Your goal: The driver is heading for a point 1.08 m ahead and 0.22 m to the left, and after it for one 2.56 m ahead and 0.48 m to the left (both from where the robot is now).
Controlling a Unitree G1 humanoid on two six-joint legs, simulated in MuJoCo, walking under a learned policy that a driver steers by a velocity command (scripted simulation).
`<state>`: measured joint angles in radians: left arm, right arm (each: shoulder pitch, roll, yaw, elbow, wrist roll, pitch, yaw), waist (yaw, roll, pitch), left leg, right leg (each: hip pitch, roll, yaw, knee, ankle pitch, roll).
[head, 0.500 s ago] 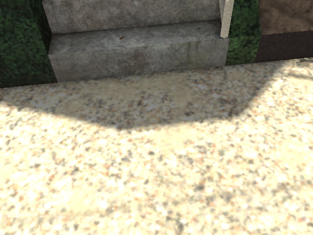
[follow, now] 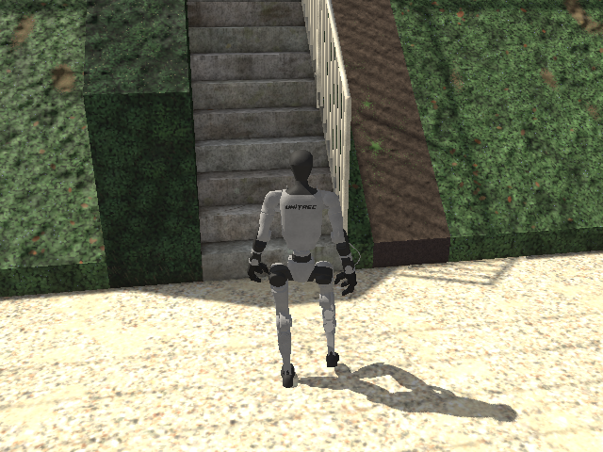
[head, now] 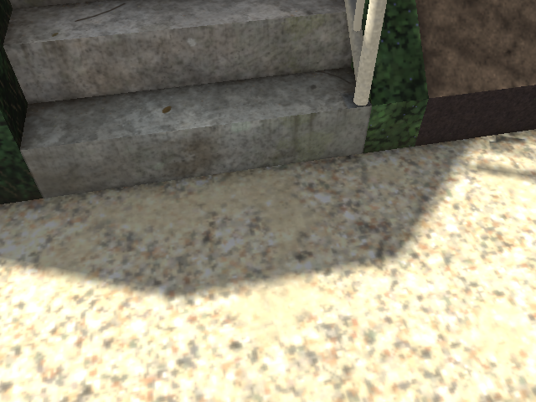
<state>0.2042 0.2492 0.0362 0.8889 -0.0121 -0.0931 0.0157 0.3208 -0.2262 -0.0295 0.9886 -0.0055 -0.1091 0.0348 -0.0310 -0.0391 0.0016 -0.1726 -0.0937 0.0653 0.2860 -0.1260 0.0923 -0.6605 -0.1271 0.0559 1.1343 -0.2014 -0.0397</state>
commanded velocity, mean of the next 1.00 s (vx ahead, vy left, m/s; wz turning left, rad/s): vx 0.50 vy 0.00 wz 0.13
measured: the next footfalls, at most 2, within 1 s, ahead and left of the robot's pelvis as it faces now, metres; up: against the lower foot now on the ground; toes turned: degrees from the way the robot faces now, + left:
right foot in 0.30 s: +0.34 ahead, -0.17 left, +0.00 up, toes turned -2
left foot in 0.86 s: +0.64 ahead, +0.08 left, +0.00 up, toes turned +10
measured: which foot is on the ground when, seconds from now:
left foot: down 0.00-0.32, up 0.34-0.84, down 0.86-1.00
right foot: up 0.00-0.28, down 0.30-0.86, up 0.88-1.00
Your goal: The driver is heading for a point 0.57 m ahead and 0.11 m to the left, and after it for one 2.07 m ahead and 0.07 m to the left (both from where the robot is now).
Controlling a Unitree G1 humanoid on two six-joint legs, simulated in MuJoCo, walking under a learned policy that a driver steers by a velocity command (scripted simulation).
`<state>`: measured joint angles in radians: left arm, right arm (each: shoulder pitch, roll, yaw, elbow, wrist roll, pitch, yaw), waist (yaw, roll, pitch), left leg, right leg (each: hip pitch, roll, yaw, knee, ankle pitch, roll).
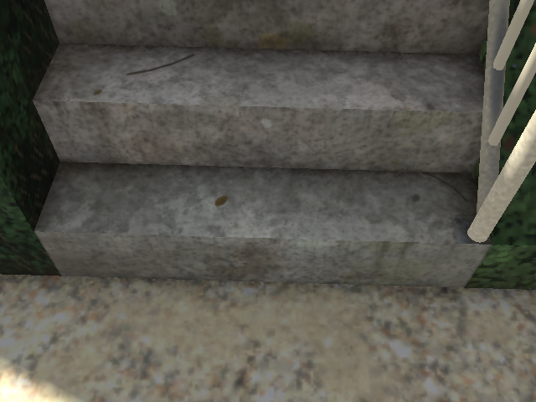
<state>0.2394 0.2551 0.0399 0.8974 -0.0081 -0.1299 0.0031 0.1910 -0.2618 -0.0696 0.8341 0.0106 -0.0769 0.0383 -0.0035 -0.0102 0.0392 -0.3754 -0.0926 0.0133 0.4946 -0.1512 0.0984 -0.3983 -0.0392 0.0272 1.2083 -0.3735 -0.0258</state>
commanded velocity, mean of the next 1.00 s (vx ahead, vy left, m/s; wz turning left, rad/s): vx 0.50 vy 0.00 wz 0.42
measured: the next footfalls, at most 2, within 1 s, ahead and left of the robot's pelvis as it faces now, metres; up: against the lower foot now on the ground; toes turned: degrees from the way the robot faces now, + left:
right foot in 0.38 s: +0.41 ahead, -0.11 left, +0.00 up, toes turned +17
left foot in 0.86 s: +0.49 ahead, +0.22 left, +0.00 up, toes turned +27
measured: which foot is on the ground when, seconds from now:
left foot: down 0.00-0.40, up 0.42-0.84, down 0.86-1.00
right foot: up 0.00-0.36, down 0.38-0.88, up 0.90-1.00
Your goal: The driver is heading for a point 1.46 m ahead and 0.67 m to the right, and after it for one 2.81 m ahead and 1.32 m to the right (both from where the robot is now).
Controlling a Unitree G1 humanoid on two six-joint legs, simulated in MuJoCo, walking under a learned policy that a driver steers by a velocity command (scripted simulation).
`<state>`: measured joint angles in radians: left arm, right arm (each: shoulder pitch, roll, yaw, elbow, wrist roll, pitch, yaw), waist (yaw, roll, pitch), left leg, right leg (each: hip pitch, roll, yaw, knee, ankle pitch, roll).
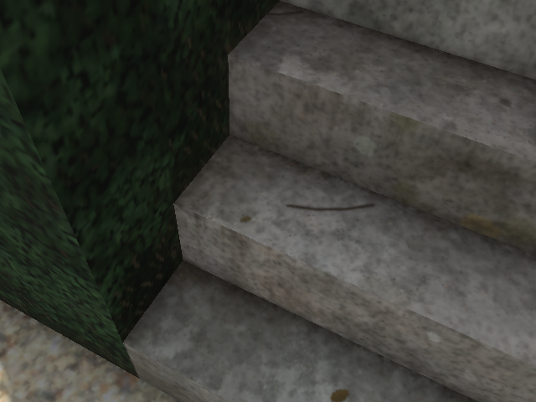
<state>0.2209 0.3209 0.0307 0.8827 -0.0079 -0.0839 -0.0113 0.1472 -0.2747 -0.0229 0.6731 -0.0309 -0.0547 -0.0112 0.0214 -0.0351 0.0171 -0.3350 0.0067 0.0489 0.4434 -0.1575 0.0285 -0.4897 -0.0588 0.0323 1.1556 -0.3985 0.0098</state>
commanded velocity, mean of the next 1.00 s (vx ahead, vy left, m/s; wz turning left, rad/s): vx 0.50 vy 0.00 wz -0.48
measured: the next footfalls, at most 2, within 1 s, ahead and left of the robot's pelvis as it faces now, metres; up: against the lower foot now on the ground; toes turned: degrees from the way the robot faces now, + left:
right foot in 0.48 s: +0.33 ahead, -0.28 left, +0.22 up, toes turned -18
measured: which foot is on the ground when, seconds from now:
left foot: down 0.00-0.50, up 0.52-1.00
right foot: up 0.00-0.46, down 0.48-1.00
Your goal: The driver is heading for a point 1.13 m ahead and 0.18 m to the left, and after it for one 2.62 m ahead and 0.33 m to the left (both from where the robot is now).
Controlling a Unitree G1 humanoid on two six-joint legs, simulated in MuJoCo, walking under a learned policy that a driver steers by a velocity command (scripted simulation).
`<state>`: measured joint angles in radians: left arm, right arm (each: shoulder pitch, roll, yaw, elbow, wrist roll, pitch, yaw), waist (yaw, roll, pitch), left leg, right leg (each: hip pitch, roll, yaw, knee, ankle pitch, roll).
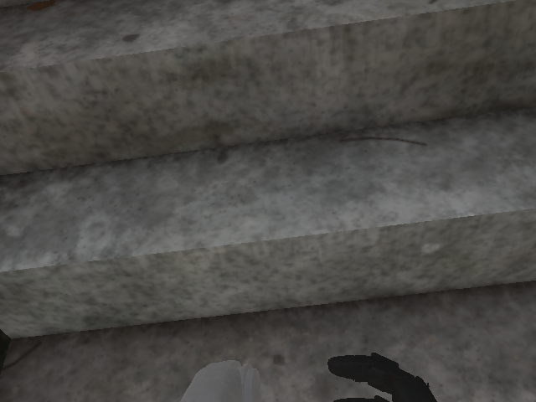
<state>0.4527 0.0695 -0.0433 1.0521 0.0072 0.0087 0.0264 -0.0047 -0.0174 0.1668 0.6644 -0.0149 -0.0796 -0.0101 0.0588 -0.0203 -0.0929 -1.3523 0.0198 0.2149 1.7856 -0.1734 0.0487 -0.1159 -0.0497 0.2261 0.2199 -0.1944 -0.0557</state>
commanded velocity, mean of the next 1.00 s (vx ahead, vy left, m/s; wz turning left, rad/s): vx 0.50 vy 0.00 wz -0.03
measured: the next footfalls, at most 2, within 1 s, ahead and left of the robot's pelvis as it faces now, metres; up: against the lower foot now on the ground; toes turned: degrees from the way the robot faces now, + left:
left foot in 0.04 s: +0.18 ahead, +0.10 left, +0.22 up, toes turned +2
right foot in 0.56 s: +0.44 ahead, -0.16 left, +0.43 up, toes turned -11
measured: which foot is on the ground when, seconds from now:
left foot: up 0.00-0.02, down 0.04-0.60, up 0.62-1.00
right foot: down 0.00-0.06, up 0.08-0.54, down 0.56-1.00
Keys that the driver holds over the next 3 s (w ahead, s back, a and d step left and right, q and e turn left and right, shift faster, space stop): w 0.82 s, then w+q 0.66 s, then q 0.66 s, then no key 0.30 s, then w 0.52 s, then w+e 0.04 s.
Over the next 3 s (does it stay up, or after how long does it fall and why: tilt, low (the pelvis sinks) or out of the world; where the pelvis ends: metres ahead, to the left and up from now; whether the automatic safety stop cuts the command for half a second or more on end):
stays up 0.89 0.09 0.83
